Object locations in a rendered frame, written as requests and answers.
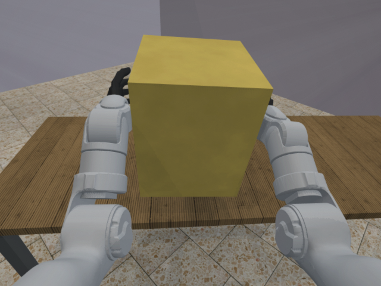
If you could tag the table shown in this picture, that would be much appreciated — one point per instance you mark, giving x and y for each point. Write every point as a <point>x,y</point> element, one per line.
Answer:
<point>36,185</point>

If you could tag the left robot upper arm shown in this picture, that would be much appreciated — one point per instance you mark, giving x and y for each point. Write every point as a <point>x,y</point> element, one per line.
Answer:
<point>94,236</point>

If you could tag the right robot upper arm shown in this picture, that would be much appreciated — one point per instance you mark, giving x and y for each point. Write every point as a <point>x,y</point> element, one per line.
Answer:
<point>317,237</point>

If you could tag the left robot forearm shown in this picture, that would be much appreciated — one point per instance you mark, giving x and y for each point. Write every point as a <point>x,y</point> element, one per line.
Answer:
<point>104,150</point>

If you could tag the left robot hand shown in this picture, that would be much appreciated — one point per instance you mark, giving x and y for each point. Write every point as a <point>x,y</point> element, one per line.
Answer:
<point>118,83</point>

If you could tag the carton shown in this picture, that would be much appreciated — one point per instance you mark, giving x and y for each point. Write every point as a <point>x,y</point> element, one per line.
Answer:
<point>197,106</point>

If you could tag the right robot forearm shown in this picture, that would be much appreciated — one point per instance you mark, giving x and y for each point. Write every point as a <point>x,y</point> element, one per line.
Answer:
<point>297,180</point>

